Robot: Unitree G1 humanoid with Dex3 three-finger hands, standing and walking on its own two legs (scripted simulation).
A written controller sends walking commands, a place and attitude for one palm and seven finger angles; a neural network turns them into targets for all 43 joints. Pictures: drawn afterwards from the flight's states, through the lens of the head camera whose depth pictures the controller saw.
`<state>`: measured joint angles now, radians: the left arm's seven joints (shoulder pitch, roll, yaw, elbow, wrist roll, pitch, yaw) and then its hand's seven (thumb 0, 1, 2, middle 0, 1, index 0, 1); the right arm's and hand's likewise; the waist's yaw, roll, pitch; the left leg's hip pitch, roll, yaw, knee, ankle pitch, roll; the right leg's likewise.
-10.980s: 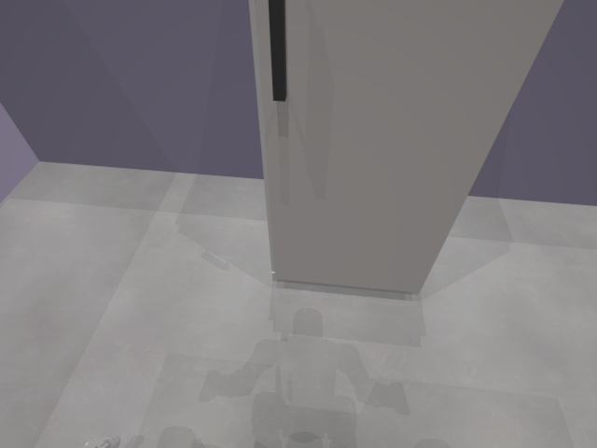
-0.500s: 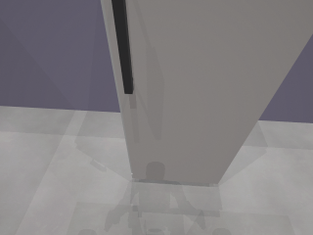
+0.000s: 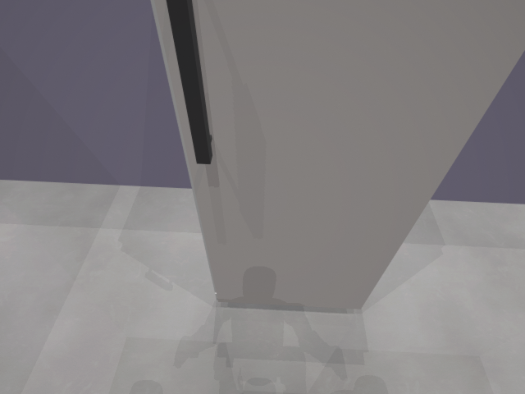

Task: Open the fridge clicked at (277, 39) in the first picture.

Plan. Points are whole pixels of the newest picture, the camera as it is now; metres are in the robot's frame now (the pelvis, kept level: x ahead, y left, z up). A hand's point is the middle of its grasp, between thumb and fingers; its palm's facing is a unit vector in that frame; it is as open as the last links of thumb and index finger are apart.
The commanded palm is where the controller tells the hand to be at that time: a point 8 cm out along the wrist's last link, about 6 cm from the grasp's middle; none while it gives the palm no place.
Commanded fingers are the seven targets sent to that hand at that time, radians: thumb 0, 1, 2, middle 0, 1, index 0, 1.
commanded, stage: look again from close up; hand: left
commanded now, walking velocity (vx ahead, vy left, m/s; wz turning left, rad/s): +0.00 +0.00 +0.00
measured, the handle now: (193, 63) +0.51 +0.14 +0.25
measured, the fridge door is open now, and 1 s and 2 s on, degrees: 0 0 0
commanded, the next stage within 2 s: raise the hand to about handle height in 0.58 s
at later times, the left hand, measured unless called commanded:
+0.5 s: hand out of the picture +0.06 +0.22 -0.17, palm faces -0.02 -0.96 -0.28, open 7.4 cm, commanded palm none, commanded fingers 0.00 0.90 0.90 -0.20 -0.30 -0.20 -0.30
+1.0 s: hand (128, 347) +0.18 +0.21 -0.01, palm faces -0.01 -1.00 -0.08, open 8.1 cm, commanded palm +0.13 +0.27 -0.01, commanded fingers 0.00 0.50 0.73 -0.23 -0.56 -0.23 -0.56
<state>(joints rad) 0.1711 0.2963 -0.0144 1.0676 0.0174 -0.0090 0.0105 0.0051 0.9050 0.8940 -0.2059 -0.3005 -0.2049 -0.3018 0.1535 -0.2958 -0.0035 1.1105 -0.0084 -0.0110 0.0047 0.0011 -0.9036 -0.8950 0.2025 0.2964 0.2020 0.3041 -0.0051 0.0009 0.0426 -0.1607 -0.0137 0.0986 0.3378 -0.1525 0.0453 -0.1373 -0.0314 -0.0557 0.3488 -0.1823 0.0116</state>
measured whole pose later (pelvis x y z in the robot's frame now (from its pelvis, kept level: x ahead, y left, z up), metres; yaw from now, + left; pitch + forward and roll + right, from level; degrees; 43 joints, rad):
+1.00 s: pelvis -0.02 -0.02 -0.05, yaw +1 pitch +7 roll +0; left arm 0.33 0.28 0.29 0.27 -0.34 -0.52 -0.47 0.00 0.72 0.82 -0.22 -0.42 -0.22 -0.42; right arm 0.19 -0.23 -0.01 0.60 0.04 -0.26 -0.01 0.01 -0.90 -0.89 0.20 0.30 0.20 0.30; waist -0.01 -0.01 -0.08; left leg -0.61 0.03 0.08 0.87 -0.37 0.02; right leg -0.59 -0.03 -0.07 0.89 -0.42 -0.02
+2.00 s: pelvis +0.01 -0.01 -0.01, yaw +3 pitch -2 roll -1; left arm -0.02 0.47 0.46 -0.02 -0.37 0.15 -0.46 -0.01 -0.42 0.33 -0.30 -1.15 -0.30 -1.15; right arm 0.20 -0.24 0.10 0.61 0.09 -0.27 -0.10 0.01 -0.90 -0.90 0.20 0.30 0.20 0.30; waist 0.07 0.05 -0.02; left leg -0.22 0.00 0.04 0.51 -0.25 0.03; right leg -0.15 -0.02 -0.11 0.46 -0.27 0.00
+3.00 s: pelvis +0.02 -0.03 -0.01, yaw +3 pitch -3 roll +0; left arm -0.26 0.55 0.48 0.10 -0.34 0.36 -0.47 -0.01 -0.50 0.30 -0.31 -1.20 -0.31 -1.20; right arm 0.18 -0.28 0.09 0.62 0.12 -0.19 -0.10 0.01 -0.90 -0.90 0.20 0.30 0.20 0.30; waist 0.07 0.07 -0.04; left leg -0.19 0.01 0.03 0.48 -0.24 0.01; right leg -0.13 -0.01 -0.12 0.46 -0.29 -0.03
